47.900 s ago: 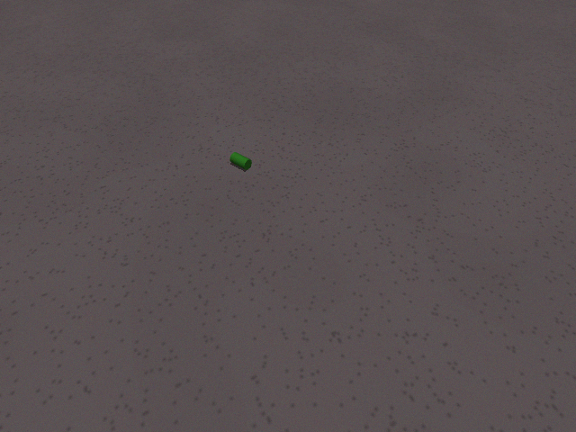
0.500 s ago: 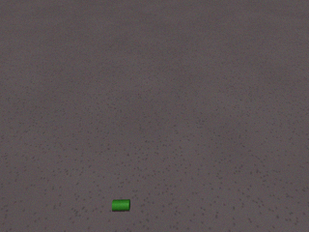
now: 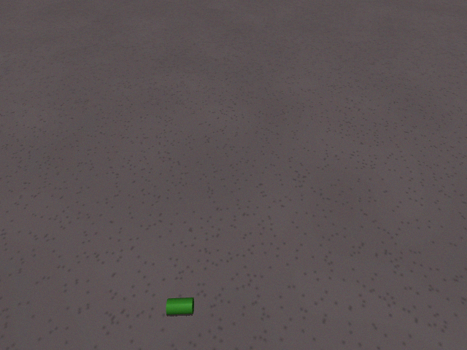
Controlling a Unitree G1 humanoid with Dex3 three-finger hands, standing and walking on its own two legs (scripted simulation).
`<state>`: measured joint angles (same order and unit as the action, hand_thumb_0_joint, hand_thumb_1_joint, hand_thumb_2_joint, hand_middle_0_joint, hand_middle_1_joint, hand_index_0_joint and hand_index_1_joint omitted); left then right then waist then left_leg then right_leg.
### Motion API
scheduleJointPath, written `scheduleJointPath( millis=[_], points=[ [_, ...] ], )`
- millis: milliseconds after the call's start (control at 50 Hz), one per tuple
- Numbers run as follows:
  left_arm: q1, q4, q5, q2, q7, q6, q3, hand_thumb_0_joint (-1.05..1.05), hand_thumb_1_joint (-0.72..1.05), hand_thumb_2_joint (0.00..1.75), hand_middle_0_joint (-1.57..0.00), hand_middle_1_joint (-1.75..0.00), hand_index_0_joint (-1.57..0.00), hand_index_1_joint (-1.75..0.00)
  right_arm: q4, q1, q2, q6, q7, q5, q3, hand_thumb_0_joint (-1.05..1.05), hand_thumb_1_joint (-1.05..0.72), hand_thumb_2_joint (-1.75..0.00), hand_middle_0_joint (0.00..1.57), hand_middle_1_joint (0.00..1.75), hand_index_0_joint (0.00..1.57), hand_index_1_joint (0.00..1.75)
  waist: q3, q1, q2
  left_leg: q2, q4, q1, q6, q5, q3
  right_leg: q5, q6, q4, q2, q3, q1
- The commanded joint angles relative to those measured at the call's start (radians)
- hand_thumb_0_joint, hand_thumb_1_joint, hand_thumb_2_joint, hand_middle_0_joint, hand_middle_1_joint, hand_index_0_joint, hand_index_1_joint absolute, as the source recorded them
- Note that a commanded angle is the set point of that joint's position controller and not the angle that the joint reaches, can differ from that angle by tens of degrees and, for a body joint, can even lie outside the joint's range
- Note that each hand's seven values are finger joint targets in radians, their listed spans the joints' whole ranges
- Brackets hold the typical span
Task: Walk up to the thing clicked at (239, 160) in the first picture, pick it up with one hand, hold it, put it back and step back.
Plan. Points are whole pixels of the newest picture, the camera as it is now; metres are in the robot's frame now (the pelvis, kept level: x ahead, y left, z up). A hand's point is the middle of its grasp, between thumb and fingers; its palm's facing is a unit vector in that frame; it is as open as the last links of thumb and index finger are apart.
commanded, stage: stand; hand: left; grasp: from above
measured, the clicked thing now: (180, 306) +0.43 +0.25 -0.75
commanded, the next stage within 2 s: step back in 1.04 s
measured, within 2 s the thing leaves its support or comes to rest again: neither
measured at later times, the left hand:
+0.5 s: hand out of the picture +0.08 +0.24 -0.16, palm faces -0.01 -0.94 -0.34, open 7.4 cm
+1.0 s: hand out of the picture +0.08 +0.24 -0.16, palm faces -0.02 -0.94 -0.34, open 7.4 cm
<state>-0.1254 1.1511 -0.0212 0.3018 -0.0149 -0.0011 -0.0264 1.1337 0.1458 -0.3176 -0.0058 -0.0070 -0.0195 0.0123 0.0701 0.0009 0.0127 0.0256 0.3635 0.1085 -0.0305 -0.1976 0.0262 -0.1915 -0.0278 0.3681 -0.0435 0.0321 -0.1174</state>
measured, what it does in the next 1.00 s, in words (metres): stands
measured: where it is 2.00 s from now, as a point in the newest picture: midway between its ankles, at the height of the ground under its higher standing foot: outside the picture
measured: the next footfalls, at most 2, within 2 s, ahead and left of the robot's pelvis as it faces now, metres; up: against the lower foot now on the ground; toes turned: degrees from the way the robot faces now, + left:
right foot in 1.76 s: -0.10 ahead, -0.08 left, +0.00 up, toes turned -3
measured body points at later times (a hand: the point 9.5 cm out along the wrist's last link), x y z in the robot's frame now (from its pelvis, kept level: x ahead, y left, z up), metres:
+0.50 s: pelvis +0.00 +0.00 +0.00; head +0.01 -0.01 +0.45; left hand +0.08 +0.29 -0.13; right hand +0.07 -0.30 -0.14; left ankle +0.00 +0.14 -0.75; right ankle +0.01 -0.14 -0.75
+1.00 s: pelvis +0.01 -0.01 +0.00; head +0.01 -0.01 +0.45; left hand +0.08 +0.29 -0.13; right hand +0.07 -0.30 -0.14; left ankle +0.00 +0.14 -0.75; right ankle +0.01 -0.14 -0.75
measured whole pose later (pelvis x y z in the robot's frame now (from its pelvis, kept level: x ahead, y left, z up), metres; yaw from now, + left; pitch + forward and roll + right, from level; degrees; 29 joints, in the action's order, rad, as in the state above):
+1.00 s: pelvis +0.01 -0.01 +0.00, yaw -1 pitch -3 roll +0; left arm -0.11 1.14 -0.02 0.33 0.00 -0.01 -0.01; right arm 1.14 0.12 -0.34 -0.01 0.00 -0.01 0.01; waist 0.06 0.00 0.01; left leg 0.03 0.33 0.10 -0.04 -0.19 0.02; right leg -0.19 -0.02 0.35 -0.03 0.02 -0.12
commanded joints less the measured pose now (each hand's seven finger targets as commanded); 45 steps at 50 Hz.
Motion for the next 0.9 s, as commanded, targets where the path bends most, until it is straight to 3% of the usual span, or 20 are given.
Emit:
scheduleJointPath(
  millis=[0,100,160,220,260,380,420,560,640,740,880],
  points=[
    [0.027,-0.055,0.005,0.209,-0.009,-0.021,-0.039,0.00,0.90,0.90,-0.20,-0.30,-0.20,-0.30,-0.054,-0.025,-0.192,-0.020,-0.016,0.000,0.038,0.00,-0.90,-0.90,0.20,0.30,0.20,0.30,-0.076,0.003,-0.024,0.090,-0.066,0.003,0.042,0.156,0.056,0.114,0.036,-0.068,-0.079,-0.073,0.020],
    [0.041,-0.060,0.008,0.213,-0.010,-0.024,-0.041,0.00,0.90,0.90,-0.20,-0.30,-0.20,-0.30,-0.051,-0.038,-0.196,-0.023,-0.017,0.001,0.036,0.00,-0.90,-0.90,0.20,0.30,0.20,0.30,-0.108,0.004,-0.006,0.097,-0.058,-0.012,0.041,0.236,0.050,0.214,0.036,-0.053,-0.088,-0.071,0.058],
    [0.049,-0.060,0.008,0.211,-0.009,-0.022,-0.039,0.00,0.90,0.90,-0.20,-0.30,-0.20,-0.30,-0.050,-0.042,-0.199,-0.022,-0.019,0.001,0.036,0.00,-0.90,-0.90,0.20,0.30,0.20,0.30,-0.095,0.002,-0.013,0.097,-0.061,-0.017,0.040,0.227,0.044,0.207,0.036,-0.058,-0.086,-0.072,0.042],
    [0.051,-0.054,0.008,0.212,-0.007,-0.019,-0.038,0.00,0.90,0.90,-0.20,-0.30,-0.20,-0.30,-0.046,-0.049,-0.194,-0.017,-0.015,0.000,0.035,0.00,-0.90,-0.90,0.20,0.30,0.20,0.30,-0.062,0.004,-0.013,0.091,-0.081,0.016,0.036,0.130,0.046,0.104,0.035,-0.077,-0.079,-0.071,0.025],
    [0.054,-0.057,0.007,0.215,-0.005,-0.018,-0.037,0.00,0.90,0.90,-0.20,-0.30,-0.20,-0.30,-0.047,-0.053,-0.198,-0.019,-0.014,0.000,0.036,0.00,-0.90,-0.90,0.20,0.30,0.20,0.30,-0.060,0.003,-0.010,0.092,-0.087,0.013,0.034,0.118,0.046,0.085,0.038,-0.079,-0.078,-0.074,0.013],
    [0.053,-0.066,0.006,0.218,-0.005,-0.026,-0.035,0.00,0.90,0.90,-0.20,-0.30,-0.20,-0.30,-0.054,-0.070,-0.209,-0.022,-0.011,0.002,0.039,0.00,-0.90,-0.90,0.20,0.30,0.20,0.30,-0.093,0.005,-0.006,0.101,-0.069,-0.011,0.037,0.185,0.049,0.159,0.041,-0.071,-0.086,-0.075,0.031],
    [0.063,-0.068,0.008,0.226,-0.005,-0.029,-0.037,0.00,0.90,0.90,-0.20,-0.30,-0.20,-0.30,-0.051,-0.061,-0.208,-0.021,-0.010,0.002,0.037,0.00,-0.90,-0.90,0.20,0.30,0.20,0.30,-0.098,-0.002,-0.007,0.097,-0.071,0.001,0.040,0.166,0.044,0.163,0.038,-0.074,-0.088,-0.078,0.046],
    [0.062,-0.070,0.009,0.231,-0.003,-0.027,-0.034,0.00,0.90,0.90,-0.20,-0.30,-0.20,-0.30,-0.048,-0.058,-0.211,-0.019,-0.008,0.003,0.036,0.00,-0.90,-0.90,0.20,0.30,0.20,0.30,-0.087,-0.001,-0.004,0.099,-0.084,0.006,0.037,0.140,0.044,0.125,0.040,-0.077,-0.086,-0.079,0.035],
    [0.053,-0.066,0.005,0.234,0.000,-0.025,-0.034,0.00,0.90,0.90,-0.20,-0.30,-0.20,-0.30,-0.047,-0.065,-0.208,-0.018,-0.006,0.002,0.036,0.00,-0.90,-0.90,0.20,0.30,0.20,0.30,-0.063,0.006,-0.020,0.098,-0.094,0.017,0.038,0.085,0.052,0.043,0.040,-0.091,-0.081,-0.078,0.007],
    [0.058,-0.072,0.009,0.239,0.000,-0.028,-0.033,0.00,0.90,0.90,-0.20,-0.30,-0.20,-0.30,-0.048,-0.053,-0.216,-0.022,-0.005,0.003,0.035,0.00,-0.90,-0.90,0.20,0.30,0.20,0.30,-0.090,-0.003,-0.006,0.101,-0.090,0.005,0.039,0.118,0.047,0.110,0.044,-0.079,-0.089,-0.088,0.029],
    [0.050,-0.072,0.009,0.240,0.002,-0.027,-0.030,0.00,0.90,0.90,-0.20,-0.30,-0.20,-0.30,-0.048,-0.056,-0.221,-0.022,-0.006,0.004,0.037,0.00,-0.90,-0.90,0.20,0.30,0.20,0.30,-0.085,0.002,-0.015,0.103,-0.086,-0.010,0.036,0.145,0.047,0.117,0.046,-0.075,-0.085,-0.083,0.013]
  ],
)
